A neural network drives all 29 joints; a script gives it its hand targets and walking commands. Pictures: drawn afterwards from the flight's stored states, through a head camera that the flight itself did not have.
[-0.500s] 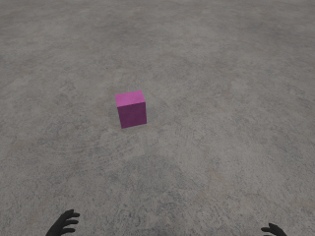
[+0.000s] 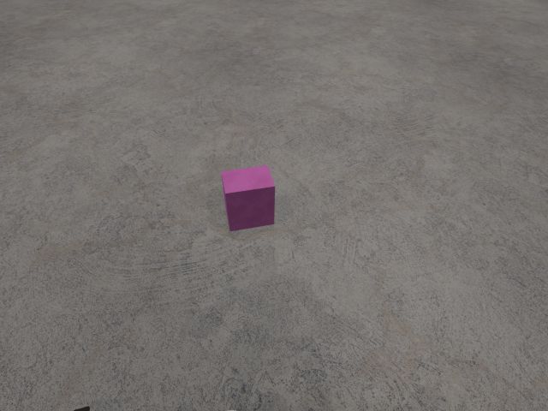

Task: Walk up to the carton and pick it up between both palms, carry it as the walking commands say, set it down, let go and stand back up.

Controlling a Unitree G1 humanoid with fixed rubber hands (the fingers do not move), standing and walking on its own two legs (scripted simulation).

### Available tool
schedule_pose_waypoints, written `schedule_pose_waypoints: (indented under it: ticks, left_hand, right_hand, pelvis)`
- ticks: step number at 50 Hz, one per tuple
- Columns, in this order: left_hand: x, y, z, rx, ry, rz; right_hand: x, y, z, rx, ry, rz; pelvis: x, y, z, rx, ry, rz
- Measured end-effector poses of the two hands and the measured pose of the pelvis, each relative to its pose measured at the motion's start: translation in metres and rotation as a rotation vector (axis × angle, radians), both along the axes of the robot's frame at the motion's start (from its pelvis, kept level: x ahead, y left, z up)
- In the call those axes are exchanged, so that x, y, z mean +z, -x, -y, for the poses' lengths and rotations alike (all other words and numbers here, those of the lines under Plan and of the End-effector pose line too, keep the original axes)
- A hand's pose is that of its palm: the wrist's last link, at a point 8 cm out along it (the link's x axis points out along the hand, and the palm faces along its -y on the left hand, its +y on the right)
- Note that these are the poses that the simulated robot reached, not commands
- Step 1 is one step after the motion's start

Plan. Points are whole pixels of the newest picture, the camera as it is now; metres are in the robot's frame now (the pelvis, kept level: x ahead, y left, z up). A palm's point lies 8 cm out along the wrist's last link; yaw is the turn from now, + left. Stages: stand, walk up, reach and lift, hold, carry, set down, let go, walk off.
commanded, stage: walk up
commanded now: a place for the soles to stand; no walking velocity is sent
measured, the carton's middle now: (248, 198) +1.17 +0.17 -0.63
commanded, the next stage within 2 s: none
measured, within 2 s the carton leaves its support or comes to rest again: neither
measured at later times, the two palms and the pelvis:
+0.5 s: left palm (57, 386) +0.19 +0.34 -0.06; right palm out of the picture +0.12 -0.32 -0.06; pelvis +0.07 +0.02 +0.01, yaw +1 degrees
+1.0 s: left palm (75, 329) +0.28 +0.36 -0.08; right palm (480, 371) +0.23 -0.30 -0.07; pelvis +0.18 +0.04 +0.00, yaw +3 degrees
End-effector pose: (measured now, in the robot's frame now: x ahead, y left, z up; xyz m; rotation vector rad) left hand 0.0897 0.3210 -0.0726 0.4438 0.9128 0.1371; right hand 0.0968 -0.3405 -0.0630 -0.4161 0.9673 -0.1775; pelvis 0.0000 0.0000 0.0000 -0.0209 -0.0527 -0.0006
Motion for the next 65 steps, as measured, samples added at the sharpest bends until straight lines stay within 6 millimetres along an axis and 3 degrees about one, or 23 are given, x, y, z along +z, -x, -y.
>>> schedule_pose_waypoints:
  ticks: [3, 6, 10, 19, 27, 32, 36, 41, 44, 47, 54, 60, 65]
  left_hand:
    - [-0.011, -0.024, -0.022, 0.003, 0.006, 0.035]
    - [-0.009, -0.043, -0.029, 0.002, 0.029, 0.065]
    - [-0.004, -0.052, -0.036, 0.001, 0.048, 0.047]
    - [0.005, -0.076, -0.036, 0.002, 0.044, 0.03]
    - [0.016, -0.105, -0.012, -0.002, 0.01, 0.028]
    - [0.02, -0.114, 0.004, -0.001, -0.009, 0.044]
    - [0.023, -0.116, 0.003, 0.011, -0.018, 0.022]
    - [0.019, -0.132, -0.01, 0.02, -0.009, 0.02]
    - [0.012, -0.149, -0.023, 0.023, 0.006, 0.025]
    - [-0.002, -0.171, -0.038, 0.032, 0.018, 0.042]
    - [0.001, -0.202, -0.045, 0.033, 0.035, 0.017]
    - [0.004, -0.227, -0.041, 0.03, 0.025, -0.015]
    - [0.009, -0.255, -0.027, 0.028, 0.003, -0.019]
  right_hand:
    - [-0.006, 0.009, -0.014, -0.015, 0.04, -0.027]
    - [-0.004, 0.02, -0.033, -0.039, 0.031, -0.073]
    - [0.004, 0.019, -0.049, -0.052, 0.018, -0.097]
    - [0.014, -0.003, -0.042, -0.048, 0.033, -0.117]
    - [0.003, -0.037, -0.014, -0.04, 0.006, -0.119]
    - [-0.007, -0.078, -0.004, -0.023, -0.027, -0.067]
    - [-0.004, -0.112, -0.004, 0.003, -0.036, -0.02]
    - [0.002, -0.137, -0.012, 0.015, -0.027, -0.016]
    - [0.004, -0.147, -0.024, 0.015, -0.013, -0.023]
    - [-0.003, -0.143, -0.032, 0.001, 0.03, -0.045]
    - [0.001, -0.141, -0.051, -0.032, 0.023, -0.139]
    - [0.003, -0.165, -0.041, -0.029, 0.029, -0.173]
    - [-0.005, -0.197, -0.024, -0.023, 0.019, -0.18]
  pelvis:
    - [-0.011, -0.01, -0.019, 0.015, 0.012, 0.027]
    - [-0.005, -0.018, -0.028, 0.025, 0.011, 0.027]
    - [0.005, -0.028, -0.037, 0.026, 0.016, 0.021]
    - [0.014, -0.053, -0.036, 0.027, 0.01, 0.007]
    - [0.013, -0.082, -0.009, 0.024, -0.028, -0.033]
    - [0.01, -0.101, 0.008, 0.031, -0.042, -0.028]
    - [0.012, -0.115, 0.008, 0.036, -0.044, -0.023]
    - [0.011, -0.137, -0.004, 0.04, -0.027, -0.016]
    - [0.008, -0.153, -0.018, 0.04, -0.009, -0.025]
    - [-0.004, -0.169, -0.032, 0.05, 0.003, -0.006]
    - [0.008, -0.196, -0.042, 0.058, -0.005, -0.009]
    - [0.011, -0.223, -0.036, 0.056, -0.014, -0.029]
    - [0.009, -0.251, -0.021, 0.055, -0.037, -0.063]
